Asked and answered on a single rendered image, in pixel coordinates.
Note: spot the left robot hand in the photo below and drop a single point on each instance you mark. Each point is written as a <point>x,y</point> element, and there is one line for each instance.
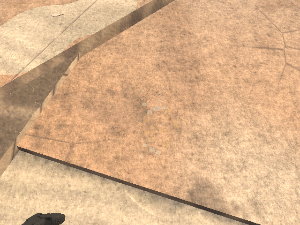
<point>45,219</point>

